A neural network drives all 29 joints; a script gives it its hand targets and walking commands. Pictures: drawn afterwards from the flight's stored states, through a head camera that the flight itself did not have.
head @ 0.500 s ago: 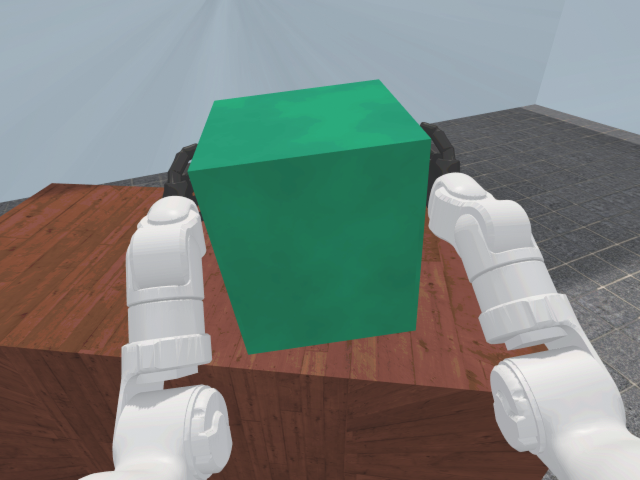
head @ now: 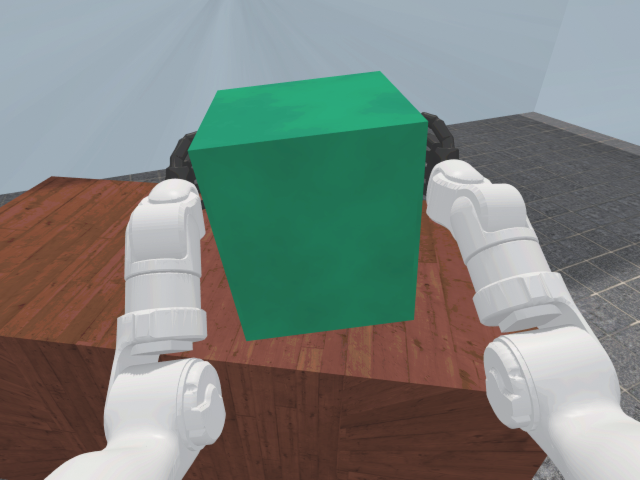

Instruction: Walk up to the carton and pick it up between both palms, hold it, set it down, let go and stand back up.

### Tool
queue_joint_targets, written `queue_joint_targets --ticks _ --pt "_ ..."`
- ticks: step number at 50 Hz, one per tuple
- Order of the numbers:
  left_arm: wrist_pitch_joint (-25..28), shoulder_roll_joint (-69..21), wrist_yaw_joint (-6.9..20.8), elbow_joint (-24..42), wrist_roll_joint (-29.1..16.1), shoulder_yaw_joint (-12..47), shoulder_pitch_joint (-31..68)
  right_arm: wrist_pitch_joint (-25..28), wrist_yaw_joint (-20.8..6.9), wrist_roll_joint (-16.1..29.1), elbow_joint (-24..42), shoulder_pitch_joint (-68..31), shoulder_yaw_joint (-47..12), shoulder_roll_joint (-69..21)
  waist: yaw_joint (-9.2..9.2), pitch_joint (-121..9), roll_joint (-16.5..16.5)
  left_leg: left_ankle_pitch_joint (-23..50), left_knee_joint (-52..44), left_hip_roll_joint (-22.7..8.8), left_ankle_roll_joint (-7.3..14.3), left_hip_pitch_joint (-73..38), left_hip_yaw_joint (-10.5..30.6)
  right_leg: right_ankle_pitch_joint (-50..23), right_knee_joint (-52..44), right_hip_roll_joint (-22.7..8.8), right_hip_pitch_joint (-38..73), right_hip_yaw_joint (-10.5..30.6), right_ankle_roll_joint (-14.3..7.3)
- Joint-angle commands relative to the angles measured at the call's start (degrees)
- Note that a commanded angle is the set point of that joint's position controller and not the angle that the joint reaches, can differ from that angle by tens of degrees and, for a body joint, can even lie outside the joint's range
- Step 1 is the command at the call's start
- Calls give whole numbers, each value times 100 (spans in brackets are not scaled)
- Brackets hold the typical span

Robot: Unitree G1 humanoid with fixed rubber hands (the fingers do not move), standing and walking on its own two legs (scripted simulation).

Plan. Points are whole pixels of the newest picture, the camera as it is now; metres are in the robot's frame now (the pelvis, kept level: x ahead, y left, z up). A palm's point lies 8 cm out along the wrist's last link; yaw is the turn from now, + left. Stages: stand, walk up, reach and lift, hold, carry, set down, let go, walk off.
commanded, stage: hold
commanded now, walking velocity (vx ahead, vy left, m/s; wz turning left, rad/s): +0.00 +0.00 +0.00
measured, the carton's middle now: (314, 203) +0.38 +0.01 +0.24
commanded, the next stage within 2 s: none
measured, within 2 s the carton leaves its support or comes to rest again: neither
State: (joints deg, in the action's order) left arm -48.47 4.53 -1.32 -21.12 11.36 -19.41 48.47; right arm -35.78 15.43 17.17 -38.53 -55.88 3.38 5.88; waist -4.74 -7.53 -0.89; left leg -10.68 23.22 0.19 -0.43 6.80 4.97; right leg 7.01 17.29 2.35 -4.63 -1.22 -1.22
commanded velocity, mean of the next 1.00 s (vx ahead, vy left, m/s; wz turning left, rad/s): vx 0.00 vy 0.00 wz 0.00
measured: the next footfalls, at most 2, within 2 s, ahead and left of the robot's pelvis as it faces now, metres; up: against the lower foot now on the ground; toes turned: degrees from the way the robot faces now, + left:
none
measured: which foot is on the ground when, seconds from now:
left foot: down 0.00-1.00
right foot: down 0.00-1.00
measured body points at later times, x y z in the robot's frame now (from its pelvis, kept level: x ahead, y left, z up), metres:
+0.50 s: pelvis +0.01 +0.00 +0.00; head -0.07 +0.01 +0.44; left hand +0.39 +0.16 +0.26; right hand +0.39 -0.14 +0.27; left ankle +0.03 +0.12 -0.75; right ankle +0.03 -0.11 -0.75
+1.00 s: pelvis +0.01 +0.01 +0.00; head -0.08 +0.02 +0.44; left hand +0.38 +0.17 +0.26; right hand +0.38 -0.14 +0.27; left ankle +0.03 +0.12 -0.75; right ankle +0.03 -0.11 -0.75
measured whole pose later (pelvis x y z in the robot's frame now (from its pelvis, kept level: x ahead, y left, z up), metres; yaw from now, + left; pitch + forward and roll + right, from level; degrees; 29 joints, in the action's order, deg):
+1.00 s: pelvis +0.01 +0.01 +0.00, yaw +0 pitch -6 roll -2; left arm -50.5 2.7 -1.7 -13.9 12.1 -18.3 43.8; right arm -37.7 16.0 19.2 -32.9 -52.4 0.9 6.9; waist -5.2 -6.7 0.2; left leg -11.9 23.9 0.5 0.2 5.7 5.0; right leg 7.7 16.8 2.3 -3.0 -0.7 -0.7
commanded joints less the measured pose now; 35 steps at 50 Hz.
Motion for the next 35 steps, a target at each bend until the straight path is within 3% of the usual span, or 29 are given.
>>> queue_joint_targets --ticks 1,2,3,5,6,10,11,15,19,20,22,26,27,28,29,30,31,32,33,35 --pt "632 -3855 830 1362 -1208 2620 5608 300 -884 991 1840 -5117 -1554 -3960 -186 -2479 573 760 -456 163 -180 -104 -132 -627 -124 121 1033 129 279" --pt "637 -3842 826 1323 -1199 2653 5619 328 -882 1019 1802 -5215 -1583 -3837 -227 -2359 625 738 -437 119 -183 -17 -117 -617 -162 67 1065 123 231" --pt "700 -3717 822 1312 -1218 2550 5634 353 -889 975 1814 -5188 -1561 -3925 -106 -2388 497 553 -424 164 -153 87 -146 -519 -140 70 1045 125 280" --pt "700 -3824 801 1364 -1197 2625 5682 374 -896 1098 1922 -5297 -1640 -4016 -123 -2425 604 655 -422 160 -154 -50 -95 -638 -188 86 985 148 281" --pt "689 -3734 792 1176 -1127 2476 5559 355 -916 1014 1862 -5228 -1631 -3951 -35 -2378 509 588 -412 128 -106 -8 -106 -503 -159 39 922 179 300" --pt "759 -3885 691 2029 -1381 2823 5737 379 -861 1280 2657 -5292 -1923 -4197 -70 -3280 569 1425 -153 279 -129 -514 -129 -1362 -12 128 1057 142 332" --pt "716 -3768 657 2028 -1371 2879 5811 320 -859 1303 2433 -5197 -1945 -4056 -61 -3131 628 1464 -151 243 -193 -499 -79 -1417 1 161 1065 102 337" --pt "655 -3698 641 1986 -1382 2871 5596 241 -849 1318 2736 -5235 -1962 -4130 37 -3036 484 1186 -217 267 -115 -288 -63 -1127 4 60 1073 197 400" --pt "563 -3645 636 2033 -1307 2818 5446 107 -791 1327 2649 -4860 -2023 -4147 -45 -2955 459 1436 -194 279 -152 -492 -94 -1554 0 143 1148 148 408" --pt "558 -3573 666 2145 -1346 2854 5422 105 -783 1308 2414 -4627 -1975 -3959 -146 -2806 493 1485 -174 219 -208 -488 -66 -1496 -70 113 1158 180 358" --pt "540 -3597 731 2179 -1291 2860 5312 104 -747 1270 2667 -4679 -1981 -3976 -168 -2744 403 1493 -252 284 -229 -376 -96 -1516 -24 149 1221 135 422" --pt "455 -3556 779 2247 -1305 2896 5256 111 -740 1353 2737 -4721 -2175 -3971 -108 -2787 437 1590 -224 252 -202 -460 -84 -1552 3 138 1195 105 404" --pt "433 -3638 782 2102 -1252 2890 5259 107 -737 1278 2747 -4706 -2093 -3940 -183 -2670 372 1552 -264 196 -221 -455 -28 -1330 -80 137 1159 69 368" --pt "428 -3605 808 1928 -1219 2806 5200 99 -736 1292 2713 -4788 -2019 -3948 -58 -2457 417 1273 -316 242 -198 -338 -87 -1179 -111 103 1099 75 370" --pt "424 -3533 838 1943 -1259 2692 5209 107 -744 1244 2790 -4751 -2035 -3842 -149 -2456 215 1266 -337 218 -164 -331 -77 -1031 -125 139 1101 74 348" --pt "439 -3652 851 2004 -1256 2889 5216 107 -763 1303 2847 -4903 -2051 -4028 -36 -2609 384 1214 -356 250 -152 -297 -116 -1156 -70 149 1185 53 396" --pt "422 -3672 844 1908 -1241 2780 5145 150 -759 1271 2919 -4801 -2117 -4039 -144 -2501 365 1292 -359 211 -173 -394 -135 -1093 -76 120 1117 78 328" --pt "416 -3656 839 1978 -1244 2789 5187 144 -760 1234 2899 -4869 -2003 -3991 -135 -2478 398 1260 -364 200 -175 -320 -130 -1057 -71 100 1124 89 318" --pt "376 -3833 827 1980 -1212 2835 5046 154 -766 1234 2669 -4756 -1965 -3794 -163 -2416 535 1502 -347 136 -315 -336 -71 -1175 -90 158 1175 67 300" --pt "334 -3739 843 1906 -1174 2771 5125 140 -785 1238 2743 -4850 -2024 -3815 -83 -2584 448 1475 -300 164 -252 -434 -109 -1102 -46 219 1173 -24 312"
